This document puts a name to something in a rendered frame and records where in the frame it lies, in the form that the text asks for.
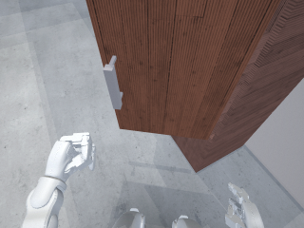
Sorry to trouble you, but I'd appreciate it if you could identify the right robot hand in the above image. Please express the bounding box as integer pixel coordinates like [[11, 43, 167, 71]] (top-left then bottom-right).
[[225, 182, 264, 228]]

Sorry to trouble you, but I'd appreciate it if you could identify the handle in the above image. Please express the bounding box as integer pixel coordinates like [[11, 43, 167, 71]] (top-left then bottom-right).
[[103, 55, 124, 110]]

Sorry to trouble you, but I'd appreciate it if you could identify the left robot forearm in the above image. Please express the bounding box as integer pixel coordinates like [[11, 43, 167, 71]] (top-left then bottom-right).
[[21, 176, 67, 228]]

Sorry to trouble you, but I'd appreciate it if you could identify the cupboard door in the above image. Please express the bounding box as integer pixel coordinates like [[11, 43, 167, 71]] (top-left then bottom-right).
[[85, 0, 281, 141]]

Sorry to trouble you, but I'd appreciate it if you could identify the robot thigh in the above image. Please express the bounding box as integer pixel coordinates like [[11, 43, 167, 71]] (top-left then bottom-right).
[[172, 218, 202, 228], [112, 211, 145, 228]]

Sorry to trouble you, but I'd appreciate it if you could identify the robot right thigh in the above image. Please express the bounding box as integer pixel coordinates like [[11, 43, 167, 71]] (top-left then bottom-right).
[[172, 218, 202, 228]]

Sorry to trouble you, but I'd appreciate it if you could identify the robot left thigh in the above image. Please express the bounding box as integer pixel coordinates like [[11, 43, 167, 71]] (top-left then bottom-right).
[[112, 211, 145, 228]]

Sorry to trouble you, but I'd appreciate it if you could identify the left robot hand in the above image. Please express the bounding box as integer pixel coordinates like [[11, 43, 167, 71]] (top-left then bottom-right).
[[45, 132, 97, 182]]

